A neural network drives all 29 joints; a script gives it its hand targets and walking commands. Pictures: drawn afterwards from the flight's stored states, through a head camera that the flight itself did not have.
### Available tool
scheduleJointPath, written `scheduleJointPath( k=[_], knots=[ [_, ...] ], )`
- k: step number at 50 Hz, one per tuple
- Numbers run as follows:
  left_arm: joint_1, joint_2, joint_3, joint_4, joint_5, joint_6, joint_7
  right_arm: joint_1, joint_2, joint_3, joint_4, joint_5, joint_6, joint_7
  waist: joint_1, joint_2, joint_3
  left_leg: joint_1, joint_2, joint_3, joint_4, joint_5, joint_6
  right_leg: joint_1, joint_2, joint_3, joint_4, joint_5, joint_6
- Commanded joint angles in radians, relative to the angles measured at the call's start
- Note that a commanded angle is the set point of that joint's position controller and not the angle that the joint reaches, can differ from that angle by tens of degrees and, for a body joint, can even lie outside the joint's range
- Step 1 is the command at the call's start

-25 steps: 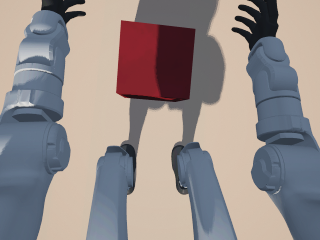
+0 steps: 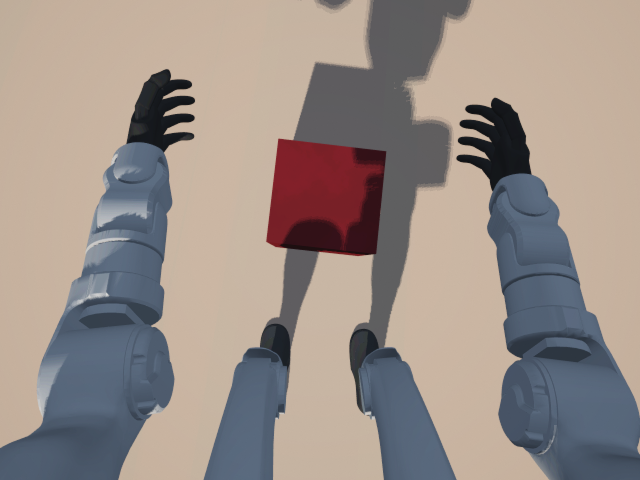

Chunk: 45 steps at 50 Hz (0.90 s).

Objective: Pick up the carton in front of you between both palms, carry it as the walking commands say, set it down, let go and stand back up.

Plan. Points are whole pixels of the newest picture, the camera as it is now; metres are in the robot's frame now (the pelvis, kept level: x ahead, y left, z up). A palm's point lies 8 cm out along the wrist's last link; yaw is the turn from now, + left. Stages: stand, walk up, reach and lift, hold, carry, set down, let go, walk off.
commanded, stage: let go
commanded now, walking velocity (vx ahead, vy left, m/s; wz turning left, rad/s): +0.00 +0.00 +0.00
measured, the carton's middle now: (323, 205) +0.48 -0.02 -0.54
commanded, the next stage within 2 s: stand in 1.18 s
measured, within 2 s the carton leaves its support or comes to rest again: neither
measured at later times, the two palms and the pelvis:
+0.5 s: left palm (70, 319) +0.31 +0.22 -0.01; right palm (631, 344) +0.28 -0.24 +0.01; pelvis +0.06 -0.01 +0.09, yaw +0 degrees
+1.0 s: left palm (10, 451) +0.23 +0.23 +0.04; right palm out of the picture +0.24 -0.24 +0.04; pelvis +0.07 -0.01 +0.11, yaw +0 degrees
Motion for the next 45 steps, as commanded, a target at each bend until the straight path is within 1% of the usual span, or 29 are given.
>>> scheduleJointPath(
  k=[1, 2, 3, 4, 5, 6, 8, 12, 13, 14, 16, 17, 18, 20, 21, 23, 24, 26, 27, 28, 29, 30, 31, 37, 39, 40, 41, 42, 45],
  knots=[
    [-0.021, 0.052, -0.016, -0.167, 0.007, -0.029, 0.022, 0.017, -0.084, 0.015, -0.106, -0.027, -0.038, 0.034, -0.034, 0.001, -0.956, 0.891, -0.015, -0.026, -0.094, 0.549, -0.014, 0.367, 0.036, -0.08, -0.121, 0.366, 0.019],
    [0.039, 0.031, -0.031, -0.223, -0.005, -0.04, 0.021, 0.05, -0.175, 0.01, -0.158, -0.028, -0.048, 0.044, -0.028, 0.07, -0.975, 0.93, -0.001, -0.018, -0.112, 0.527, -0.039, 0.432, 0.035, -0.067, -0.149, 0.375, 0.006],
    [0.094, 0.045, -0.015, -0.231, -0.016, -0.051, 0.028, 0.087, -0.133, 0.059, -0.208, 0.004, -0.059, 0.054, 0.017, 0.008, -0.976, 0.96, -0.007, -0.013, -0.116, 0.536, -0.021, 0.463, 0.036, -0.064, -0.163, 0.393, 0.016],
    [0.116, 0.038, -0.057, -0.219, -0.01, -0.05, 0.019, 0.169, -0.138, 0.027, -0.141, -0.018, -0.06, 0.053, -0.079, 0.038, -0.952, 0.942, 0.001, -0.021, -0.134, 0.553, -0.029, 0.52, 0.029, -0.052, -0.183, 0.476, 0.009],
    [0.113, 0.016, -0.084, -0.327, -0.058, -0.068, 0.017, 0.146, -0.137, 0.053, -0.163, 0.036, -0.06, 0.062, 0.029, 0.083, -0.864, 0.986, -0.011, -0.015, -0.152, 0.567, -0.028, 0.472, 0.025, -0.058, -0.192, 0.412, -0.001],
    [0.214, 0.041, -0.06, -0.241, -0.05, -0.072, 0.014, 0.229, -0.121, 0.071, -0.141, 0.005, -0.074, 0.066, -0.04, -0.011, -0.865, 0.963, 0.008, -0.028, -0.183, 0.547, -0.024, 0.563, 0.029, -0.04, -0.22, 0.431, 0.005],
    [0.295, 0.065, -0.055, -0.302, -0.035, -0.097, 0.008, 0.307, -0.163, 0.064, -0.156, 0.011, -0.099, 0.071, 0.008, 0.074, -0.88, 1.058, 0.005, -0.034, -0.18, 0.649, -0.036, 0.534, 0.02, -0.013, -0.234, 0.448, -0.006],
    [0.488, 0.021, -0.09, -0.275, -0.059, -0.133, -0.004, 0.48, -0.118, 0.102, -0.168, 0.045, -0.134, 0.074, 0.006, 0.062, -0.752, 1.046, 0.016, -0.047, -0.25, 0.606, -0.032, 0.636, 0.008, 0.001, -0.284, 0.49, -0.005],
    [0.543, -0.02, -0.109, -0.255, -0.084, -0.14, -0.004, 0.507, -0.11, 0.104, -0.197, 0.031, -0.145, 0.077, -0.007, -0.01, -0.718, 0.975, 0.011, -0.024, -0.245, 0.578, -0.038, 0.705, 0.013, -0.011, -0.275, 0.543, 0.003],
    [0.559, 0.035, -0.098, -0.293, -0.065, -0.152, -0.006, 0.586, -0.097, 0.11, -0.18, 0.062, -0.148, 0.074, -0.022, 0.026, -0.748, 1.027, 0.007, -0.014, -0.265, 0.562, -0.039, 0.793, 0.005, 0.009, -0.296, 0.599, 0.01],
    [0.647, 0.019, -0.094, -0.321, -0.067, -0.164, -0.017, 0.577, -0.083, 0.141, -0.225, 0.074, -0.155, 0.071, 0.041, 0.004, -0.634, 0.928, -0.007, 0.01, -0.335, 0.44, -0.032, 0.926, -0.005, 0.026, -0.345, 0.569, -0.003],
    [0.688, 0.031, -0.153, -0.317, -0.092, -0.173, -0.016, 0.622, -0.06, 0.139, -0.225, 0.068, -0.162, 0.073, 0.01, -0.065, -0.617, 0.983, 0.012, -0.019, -0.362, 0.434, -0.019, 0.941, 0.004, 0.001, -0.329, 0.522, 0.008],
    [0.725, 0.02, -0.137, -0.288, -0.103, -0.18, -0.015, 0.693, -0.128, 0.116, -0.17, 0.029, -0.163, 0.068, -0.009, -0.015, -0.591, 0.903, 0.0, 0.01, -0.369, 0.416, -0.039, 0.991, -0.015, 0.032, -0.348, 0.585, 0.007],
    [0.832, 0.054, -0.115, -0.296, -0.084, -0.179, -0.026, 0.747, -0.106, 0.162, -0.241, 0.055, -0.161, 0.066, 0.022, -0.088, -0.521, 1.031, 0.001, 0.002, -0.415, 0.278, -0.017, 1.012, -0.008, 0.008, -0.39, 0.439, 0.025],
    [0.808, 0.045, -0.161, -0.364, -0.095, -0.188, -0.022, 0.785, -0.074, 0.205, -0.232, 0.089, -0.173, 0.068, 0.004, -0.001, -0.428, 1.046, -0.007, -0.004, -0.45, 0.311, -0.018, 0.991, -0.013, 0.008, -0.43, 0.419, 0.003],
    [0.919, 0.032, -0.16, -0.363, -0.109, -0.196, -0.032, 0.872, -0.108, 0.18, -0.273, 0.059, -0.176, 0.069, 0.001, -0.04, -0.41, 1.149, 0.011, -0.013, -0.464, 0.32, -0.009, 1.036, -0.008, 0.007, -0.451, 0.426, 0.01],
    [0.909, 0.016, -0.151, -0.363, -0.104, -0.196, -0.034, 0.839, -0.077, 0.218, -0.27, 0.082, -0.177, 0.065, 0.052, -0.021, -0.34, 1.092, 0.001, 0.002, -0.481, 0.285, -0.018, 1.052, -0.024, 0.017, -0.491, 0.395, 0.006],
    [1.001, 0.031, -0.159, -0.376, -0.105, -0.192, -0.043, 0.947, -0.107, 0.216, -0.29, 0.078, -0.171, 0.068, 0.021, 0.007, -0.334, 1.241, 0.004, 0.006, -0.51, 0.275, -0.027, 1.12, -0.029, 0.023, -0.535, 0.361, -0.004],
    [1.0, 0.0, -0.192, -0.428, -0.126, -0.202, -0.047, 0.968, -0.073, 0.244, -0.322, 0.083, -0.175, 0.066, 0.024, -0.055, -0.267, 1.216, 0.01, 0.008, -0.531, 0.311, -0.014, 1.112, -0.006, -0.007, -0.542, 0.389, 0.004],
    [1.03, 0.053, -0.182, -0.414, -0.122, -0.198, -0.043, 1.004, -0.114, 0.218, -0.328, 0.1, -0.17, 0.073, -0.019, 0.006, -0.268, 1.292, 0.014, 0.005, -0.551, 0.257, -0.013, 1.116, -0.008, -0.003, -0.542, 0.329, 0.012],
    [1.087, 0.061, -0.161, -0.407, -0.089, -0.191, -0.037, 1.003, -0.118, 0.253, -0.305, 0.088, -0.163, 0.075, 0.064, 0.0, -0.174, 1.26, 0.014, 0.013, -0.579, 0.289, -0.021, 1.133, -0.022, 0.006, -0.587, 0.327, 0.004],
    [1.104, 0.07, -0.171, -0.454, -0.094, -0.189, -0.051, 1.037, -0.117, 0.249, -0.359, 0.108, -0.17, 0.074, 0.008, -0.007, -0.177, 1.305, 0.003, 0.024, -0.563, 0.259, -0.028, 1.188, -0.013, -0.002, -0.597, 0.313, 0.013],
    [1.131, 0.034, -0.224, -0.431, -0.126, -0.184, -0.053, 1.036, -0.121, 0.245, -0.332, 0.104, -0.166, 0.075, 0.021, 0.045, -0.11, 1.324, 0.016, 0.022, -0.597, 0.233, -0.031, 1.151, -0.009, -0.003, -0.607, 0.273, 0.005],
    [1.181, 0.074, -0.206, -0.502, -0.126, -0.143, -0.068, 1.104, -0.09, 0.259, -0.363, 0.082, -0.114, 0.076, 0.034, -0.03, 0.017, 1.383, 0.011, 0.019, -0.649, 0.247, -0.012, 1.24, 0.004, -0.019, -0.65, 0.269, 0.01],
    [1.214, 0.031, -0.227, -0.479, -0.122, -0.111, -0.079, 1.047, -0.123, 0.242, -0.366, 0.079, -0.098, 0.072, 0.058, 0.045, 0.043, 1.421, 0.01, 0.03, -0.651, 0.258, -0.029, 1.256, -0.001, -0.01, -0.678, 0.229, -0.019],
    [1.249, 0.029, -0.225, -0.485, -0.147, -0.108, -0.085, 1.062, -0.134, 0.242, -0.372, 0.057, -0.075, 0.069, 0.076, -0.026, 0.029, 1.414, 0.012, 0.025, -0.662, 0.25, -0.019, 1.308, 0.023, -0.033, -0.654, 0.234, -0.004],
    [1.195, 0.07, -0.233, -0.493, -0.123, -0.095, -0.083, 1.109, -0.123, 0.221, -0.378, 0.058, -0.08, 0.067, 0.016, -0.084, 0.054, 1.428, 0.019, 0.024, -0.652, 0.244, -0.019, 1.274, 0.01, -0.021, -0.667, 0.253, -0.004],
    [1.24, 0.057, -0.234, -0.47, -0.134, -0.092, -0.085, 1.095, -0.144, 0.239, -0.368, 0.043, -0.065, 0.068, 0.059, -0.027, 0.14, 1.407, 0.024, 0.022, -0.668, 0.174, -0.018, 1.258, 0.016, -0.025, -0.652, 0.163, -0.002],
    [1.2, 0.095, -0.206, -0.509, -0.126, -0.066, -0.089, 1.085, -0.131, 0.252, -0.416, 0.06, -0.047, 0.076, 0.04, -0.007, 0.134, 1.448, 0.009, 0.032, -0.652, 0.137, -0.015, 1.273, 0.008, -0.03, -0.655, 0.137, -0.002]
  ],
)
